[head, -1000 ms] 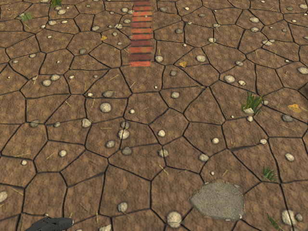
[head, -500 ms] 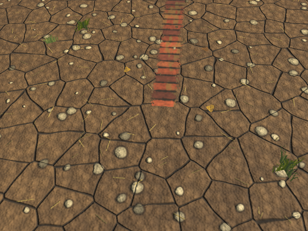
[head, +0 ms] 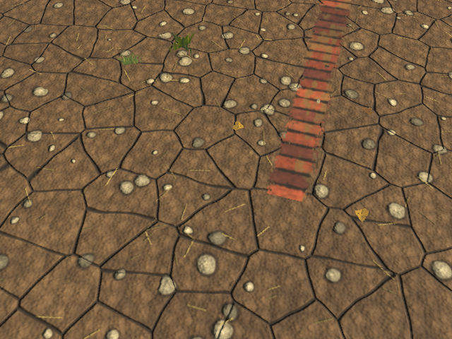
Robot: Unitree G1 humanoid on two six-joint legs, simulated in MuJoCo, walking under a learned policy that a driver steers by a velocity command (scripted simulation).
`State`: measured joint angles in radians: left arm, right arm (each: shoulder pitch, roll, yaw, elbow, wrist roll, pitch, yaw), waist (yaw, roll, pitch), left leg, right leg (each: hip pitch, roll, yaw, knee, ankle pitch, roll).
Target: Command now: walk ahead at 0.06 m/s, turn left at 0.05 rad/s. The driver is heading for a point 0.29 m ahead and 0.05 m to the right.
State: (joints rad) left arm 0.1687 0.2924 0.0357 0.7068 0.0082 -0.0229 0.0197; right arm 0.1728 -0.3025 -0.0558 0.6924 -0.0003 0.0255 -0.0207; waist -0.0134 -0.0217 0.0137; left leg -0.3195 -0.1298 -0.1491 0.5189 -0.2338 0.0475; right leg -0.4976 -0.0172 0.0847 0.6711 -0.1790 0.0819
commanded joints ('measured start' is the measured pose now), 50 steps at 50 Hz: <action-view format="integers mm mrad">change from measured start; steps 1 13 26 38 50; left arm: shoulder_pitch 11 -14 -92 -74 -103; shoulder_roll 60 146 58 117 127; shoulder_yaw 16 58 51 49 72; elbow -61 -122 -196 -118 -44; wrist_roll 11 -22 -38 18 4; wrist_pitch -34 19 61 2 36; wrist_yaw -13 1 -40 -18 19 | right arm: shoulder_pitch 24 50 10 50 23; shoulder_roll -30 -61 -164 -134 -78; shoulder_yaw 12 -28 -70 -41 -36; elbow -25 -1 -23 68 7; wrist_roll -13 -8 0 15 16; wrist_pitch -24 -12 -2 13 33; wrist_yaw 8 -13 -29 -12 1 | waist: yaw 18 -1 -33 7 26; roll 135 -123 168 -106 -108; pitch -133 -135 -48 -75 -61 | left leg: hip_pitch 40 55 277 -105 -69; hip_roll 229 85 394 204 204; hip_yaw -133 101 86 56 173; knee -33 59 -123 459 306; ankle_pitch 264 -34 606 -329 -215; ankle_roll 90 -36 151 -151 -118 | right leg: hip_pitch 280 269 -58 350 361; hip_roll -25 -127 -5 -262 -303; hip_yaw -1 326 -96 114 -19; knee -270 -204 207 -322 -374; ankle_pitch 222 325 -233 433 173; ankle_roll -63 -249 -10 -309 -335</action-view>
